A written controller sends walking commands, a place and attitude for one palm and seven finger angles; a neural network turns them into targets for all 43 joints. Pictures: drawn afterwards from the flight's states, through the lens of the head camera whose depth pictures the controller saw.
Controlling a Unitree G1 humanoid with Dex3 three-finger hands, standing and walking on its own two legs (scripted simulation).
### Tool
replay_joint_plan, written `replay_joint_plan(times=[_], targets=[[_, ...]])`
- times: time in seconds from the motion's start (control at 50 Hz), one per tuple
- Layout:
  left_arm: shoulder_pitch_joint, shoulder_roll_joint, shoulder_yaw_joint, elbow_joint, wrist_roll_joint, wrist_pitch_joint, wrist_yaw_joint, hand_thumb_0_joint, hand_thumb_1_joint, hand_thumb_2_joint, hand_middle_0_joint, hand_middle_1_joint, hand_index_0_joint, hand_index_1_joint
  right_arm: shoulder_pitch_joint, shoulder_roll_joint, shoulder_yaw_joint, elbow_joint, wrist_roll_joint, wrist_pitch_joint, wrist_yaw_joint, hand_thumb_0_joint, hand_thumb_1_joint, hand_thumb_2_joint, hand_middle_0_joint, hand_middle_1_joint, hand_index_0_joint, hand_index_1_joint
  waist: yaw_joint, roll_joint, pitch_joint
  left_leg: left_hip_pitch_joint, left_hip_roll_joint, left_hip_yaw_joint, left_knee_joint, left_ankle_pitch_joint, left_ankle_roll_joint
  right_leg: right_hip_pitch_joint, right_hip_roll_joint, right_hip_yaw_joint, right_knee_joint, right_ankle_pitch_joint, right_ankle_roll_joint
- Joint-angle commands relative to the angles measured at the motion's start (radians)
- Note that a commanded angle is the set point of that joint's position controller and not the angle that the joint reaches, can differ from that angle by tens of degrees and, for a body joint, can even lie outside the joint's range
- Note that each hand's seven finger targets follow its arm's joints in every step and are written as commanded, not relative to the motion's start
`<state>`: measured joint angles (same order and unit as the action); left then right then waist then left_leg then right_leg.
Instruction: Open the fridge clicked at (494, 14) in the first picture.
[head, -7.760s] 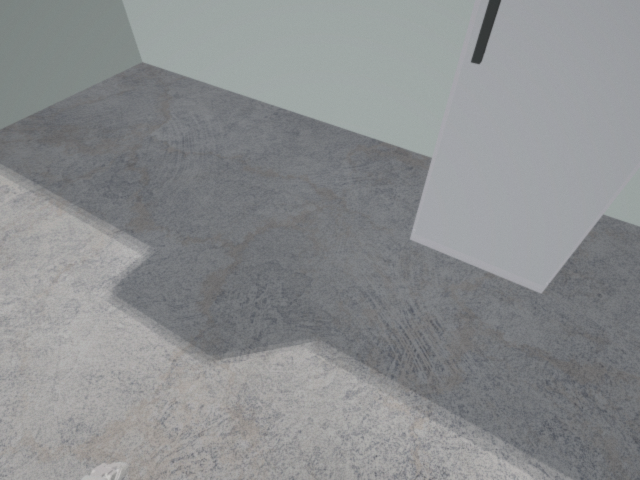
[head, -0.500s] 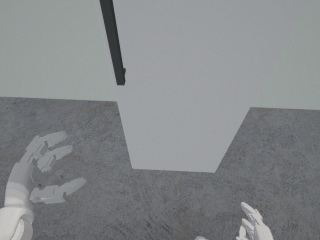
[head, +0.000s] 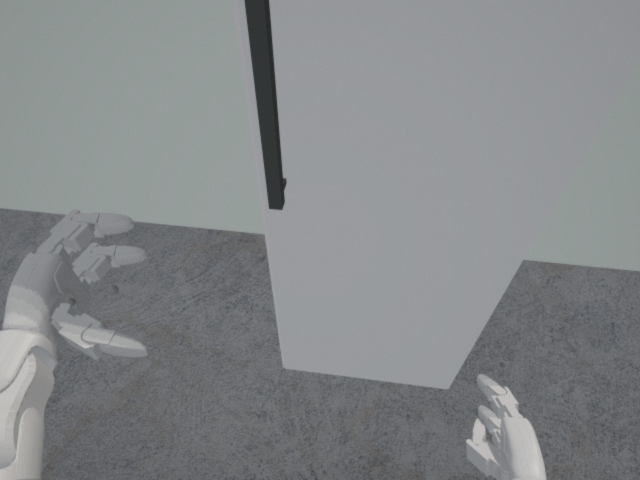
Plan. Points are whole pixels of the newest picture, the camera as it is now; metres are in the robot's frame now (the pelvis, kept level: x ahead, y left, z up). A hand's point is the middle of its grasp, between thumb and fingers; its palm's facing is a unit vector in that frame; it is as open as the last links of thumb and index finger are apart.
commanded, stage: raise the hand to about handle height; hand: left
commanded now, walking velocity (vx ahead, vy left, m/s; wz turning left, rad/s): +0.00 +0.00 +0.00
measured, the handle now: (270, 92) +0.54 +0.15 +0.24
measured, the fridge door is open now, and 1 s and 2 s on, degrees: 0 0 0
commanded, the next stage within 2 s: move the hooked fingers beside the handle in 0.74 s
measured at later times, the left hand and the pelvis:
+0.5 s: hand (107, 241) +0.28 +0.27 +0.19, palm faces +0.11 -0.99 -0.06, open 14.0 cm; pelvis -0.01 +0.00 +0.01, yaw -1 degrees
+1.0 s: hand (117, 238) +0.28 +0.26 +0.19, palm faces +0.12 -0.99 -0.06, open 14.0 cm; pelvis -0.01 -0.01 +0.01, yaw -1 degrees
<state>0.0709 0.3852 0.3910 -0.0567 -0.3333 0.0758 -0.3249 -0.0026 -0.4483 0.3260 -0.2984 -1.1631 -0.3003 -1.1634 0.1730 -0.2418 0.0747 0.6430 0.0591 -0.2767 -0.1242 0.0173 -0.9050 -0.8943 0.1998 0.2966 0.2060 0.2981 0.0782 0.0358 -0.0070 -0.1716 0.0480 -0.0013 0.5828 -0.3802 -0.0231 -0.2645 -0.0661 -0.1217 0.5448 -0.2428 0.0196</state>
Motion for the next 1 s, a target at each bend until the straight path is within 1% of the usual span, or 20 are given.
replay_joint_plan(times=[0.0, 0.06, 0.22, 0.24, 0.26, 0.28, 0.32, 0.44, 0.46, 0.52, 0.58, 0.6, 0.62, 0.66, 0.72, 0.78, 0.82, 0.88, 0.9, 0.98], targets=[[-0.330, 0.252, 0.107, -0.187, -0.020, -0.007, -0.006, 0.000, -0.500, 0.300, -0.300, -1.200, -0.300, -1.200, -0.093, -0.144, -0.051, -0.151, 0.010, -0.034, -0.016, 0.000, -0.900, -0.900, 0.200, 0.300, 0.200, 0.300, -0.022, 0.039, -0.151, -0.051, -0.048, -0.006, -0.139, 0.316, 0.021, 0.188, 0.059, 0.034, -0.069, 0.218, -0.028], [-0.375, 0.276, 0.123, -0.157, -0.015, 0.025, -0.014, 0.000, -0.500, 0.300, -0.300, -1.200, -0.300, -1.200, -0.102, -0.142, -0.046, -0.153, 0.012, -0.020, -0.015, 0.000, -0.900, -0.900, 0.200, 0.300, 0.200, 0.300, -0.018, 0.026, -0.166, -0.039, -0.047, -0.006, -0.153, 0.345, 0.023, 0.215, 0.059, 0.032, -0.078, 0.245, -0.031], [-0.523, 0.370, 0.177, -0.118, -0.007, 0.109, -0.023, 0.000, -0.500, 0.300, -0.300, -1.200, -0.300, -1.200, -0.123, -0.151, -0.044, -0.165, 0.020, 0.011, -0.012, 0.000, -0.900, -0.900, 0.200, 0.300, 0.200, 0.300, -0.008, 0.074, -0.194, -0.011, -0.048, 0.000, -0.177, 0.373, 0.024, 0.243, 0.059, 0.038, -0.106, 0.262, -0.040], [-0.498, 0.339, 0.155, -0.084, -0.007, 0.122, -0.029, 0.000, -0.500, 0.300, -0.300, -1.200, -0.300, -1.200, -0.116, -0.147, -0.042, -0.168, 0.021, 0.014, -0.010, 0.000, -0.900, -0.900, 0.200, 0.300, 0.200, 0.300, -0.008, 0.041, -0.189, -0.018, -0.047, -0.004, -0.186, 0.370, 0.022, 0.244, 0.058, 0.031, -0.106, 0.258, -0.039], [-0.442, 0.307, 0.137, -0.028, -0.013, 0.137, -0.036, 0.000, -0.500, 0.300, -0.300, -1.200, -0.300, -1.200, -0.109, -0.148, -0.045, -0.166, 0.026, 0.019, -0.006, 0.000, -0.900, -0.900, 0.200, 0.300, 0.200, 0.300, -0.013, 0.008, -0.143, -0.038, -0.046, -0.001, -0.188, 0.350, 0.023, 0.222, 0.061, 0.031, -0.112, 0.244, -0.037], [-0.422, 0.295, 0.129, -0.023, -0.017, 0.145, -0.042, 0.000, -0.500, 0.300, -0.300, -1.200, -0.300, -1.200, -0.107, -0.154, -0.049, -0.168, 0.029, 0.024, -0.003, 0.000, -0.900, -0.900, 0.200, 0.300, 0.200, 0.300, -0.012, -0.003, -0.144, -0.041, -0.046, -0.001, -0.190, 0.338, 0.022, 0.219, 0.061, 0.032, -0.114, 0.233, -0.035], [-0.413, 0.317, 0.148, -0.037, -0.019, 0.156, -0.043, 0.000, -0.500, 0.300, -0.300, -1.200, -0.300, -1.200, -0.117, -0.160, -0.054, -0.179, 0.030, 0.031, 0.002, 0.000, -0.900, -0.900, 0.200, 0.300, 0.200, 0.300, -0.004, 0.005, -0.154, -0.041, -0.045, 0.006, -0.182, 0.337, 0.024, 0.224, 0.057, 0.041, -0.111, 0.230, -0.038], [-0.507, 0.356, 0.180, -0.181, -0.005, 0.108, 0.001, 0.000, -0.500, 0.300, -0.300, -1.200, -0.300, -1.200, -0.121, -0.153, -0.057, -0.192, 0.021, 0.027, -0.001, 0.000, -0.900, -0.900, 0.200, 0.300, 0.200, 0.300, -0.007, 0.056, -0.207, -0.010, -0.045, 0.002, -0.190, 0.350, 0.022, 0.235, 0.062, 0.040, -0.110, 0.222, -0.038], [-0.493, 0.339, 0.173, -0.168, -0.003, 0.101, 0.007, 0.000, -0.500, 0.300, -0.300, -1.200, -0.300, -1.200, -0.117, -0.149, -0.056, -0.188, 0.022, 0.026, -0.004, 0.000, -0.900, -0.900, 0.200, 0.300, 0.200, 0.300, -0.010, 0.055, -0.195, -0.007, -0.046, 0.006, -0.192, 0.341, 0.022, 0.227, 0.065, 0.039, -0.112, 0.212, -0.038], [-0.488, 0.353, 0.181, -0.156, 0.005, 0.093, 0.014, 0.000, -0.500, 0.300, -0.300, -1.200, -0.300, -1.200, -0.111, -0.155, -0.057, -0.173, 0.019, 0.023, -0.009, 0.000, -0.900, -0.900, 0.200, 0.300, 0.200, 0.300, -0.012, 0.059, -0.172, -0.013, -0.046, 0.013, -0.193, 0.319, 0.025, 0.221, 0.065, 0.046, -0.122, 0.194, -0.038], [-0.484, 0.317, 0.142, -0.125, 0.008, 0.111, 0.007, 0.000, -0.500, 0.300, -0.300, -1.200, -0.300, -1.200, -0.115, -0.150, -0.052, -0.174, 0.027, 0.023, -0.012, 0.000, -0.900, -0.900, 0.200, 0.300, 0.200, 0.300, -0.020, 0.059, -0.129, -0.028, -0.048, 0.010, -0.206, 0.269, 0.024, 0.200, 0.066, 0.044, -0.136, 0.145, -0.036], [-0.493, 0.323, 0.144, -0.140, 0.009, 0.113, 0.003, 0.000, -0.500, 0.300, -0.300, -1.200, -0.300, -1.200, -0.119, -0.152, -0.054, -0.176, 0.026, 0.022, -0.013, 0.000, -0.900, -0.900, 0.200, 0.300, 0.200, 0.300, -0.018, 0.078, -0.145, -0.019, -0.050, 0.010, -0.204, 0.277, 0.025, 0.205, 0.065, 0.047, -0.135, 0.154, -0.037], [-0.487, 0.344, 0.162, -0.138, 0.008, 0.116, 0.004, 0.000, -0.500, 0.300, -0.300, -1.200, -0.300, -1.200, -0.119, -0.156, -0.056, -0.174, 0.024, 0.022, -0.013, 0.000, -0.900, -0.900, 0.200, 0.300, 0.200, 0.300, -0.015, 0.060, -0.156, -0.019, -0.048, 0.013, -0.195, 0.282, 0.027, 0.216, 0.062, 0.052, -0.133, 0.159, -0.038], [-0.486, 0.313, 0.136, -0.123, 0.004, 0.125, -0.003, 0.000, -0.500, 0.300, -0.300, -1.200, -0.300, -1.200, -0.120, -0.150, -0.051, -0.177, 0.029, 0.022, -0.013, 0.000, -0.900, -0.900, 0.200, 0.300, 0.200, 0.300, -0.022, 0.042, -0.144, -0.023, -0.048, 0.012, -0.199, 0.274, 0.027, 0.207, 0.064, 0.047, -0.136, 0.153, -0.033], [-0.480, 0.336, 0.159, -0.115, -0.002, 0.127, -0.005, 0.000, -0.500, 0.300, -0.300, -1.200, -0.300, -1.200, -0.123, -0.156, -0.053, -0.175, 0.027, 0.022, -0.012, 0.000, -0.900, -0.900, 0.200, 0.300, 0.200, 0.300, -0.018, 0.033, -0.148, -0.026, -0.047, 0.012, -0.192, 0.262, 0.028, 0.208, 0.062, 0.056, -0.139, 0.137, -0.033], [-0.477, 0.318, 0.147, -0.113, -0.006, 0.127, -0.009, 0.000, -0.500, 0.300, -0.300, -1.200, -0.300, -1.200, -0.118, -0.151, -0.053, -0.177, 0.028, 0.022, -0.011, 0.000, -0.900, -0.900, 0.200, 0.300, 0.200, 0.300, -0.021, 0.017, -0.159, -0.023, -0.049, 0.013, -0.188, 0.283, 0.029, 0.210, 0.063, 0.050, -0.130, 0.171, -0.029], [-0.478, 0.345, 0.171, -0.121, -0.005, 0.122, -0.008, 0.000, -0.500, 0.300, -0.300, -1.200, -0.300, -1.200, -0.119, -0.157, -0.056, -0.175, 0.025, 0.022, -0.010, 0.000, -0.900, -0.900, 0.200, 0.300, 0.200, 0.300, -0.016, 0.016, -0.181, -0.019, -0.048, 0.016, -0.176, 0.300, 0.030, 0.223, 0.060, 0.057, -0.123, 0.194, -0.031], [-0.552, 0.287, 0.104, -0.107, -0.002, 0.114, -0.008, 0.000, -0.500, 0.300, -0.300, -1.200, -0.300, -1.200, -0.116, -0.147, -0.054, -0.171, 0.029, 0.019, -0.014, 0.000, -0.900, -0.900, 0.200, 0.300, 0.200, 0.300, -0.036, 0.025, -0.154, -0.016, -0.050, 0.015, -0.178, 0.276, 0.029, 0.189, 0.061, 0.056, -0.130, 0.174, -0.026], [-0.554, 0.311, 0.122, -0.083, 0.002, 0.114, -0.004, 0.000, -0.500, 0.300, -0.300, -1.200, -0.300, -1.200, -0.108, -0.152, -0.056, -0.165, 0.030, 0.021, -0.017, 0.000, -0.900, -0.900, 0.200, 0.300, 0.200, 0.300, -0.038, 0.019, -0.145, -0.020, -0.051, 0.014, -0.176, 0.263, 0.030, 0.179, 0.063, 0.054, -0.132, 0.155, -0.026], [-0.656, 0.307, 0.085, -0.013, 0.027, 0.109, 0.011, 0.000, -0.500, 0.300, -0.300, -1.200, -0.300, -1.200, -0.107, -0.154, -0.054, -0.151, 0.029, 0.024, -0.024, 0.000, -0.900, -0.900, 0.200, 0.300, 0.200, 0.300, -0.051, 0.025, -0.130, -0.037, -0.052, 0.010, -0.179, 0.222, 0.030, 0.158, 0.056, 0.060, -0.140, 0.098, -0.027]])
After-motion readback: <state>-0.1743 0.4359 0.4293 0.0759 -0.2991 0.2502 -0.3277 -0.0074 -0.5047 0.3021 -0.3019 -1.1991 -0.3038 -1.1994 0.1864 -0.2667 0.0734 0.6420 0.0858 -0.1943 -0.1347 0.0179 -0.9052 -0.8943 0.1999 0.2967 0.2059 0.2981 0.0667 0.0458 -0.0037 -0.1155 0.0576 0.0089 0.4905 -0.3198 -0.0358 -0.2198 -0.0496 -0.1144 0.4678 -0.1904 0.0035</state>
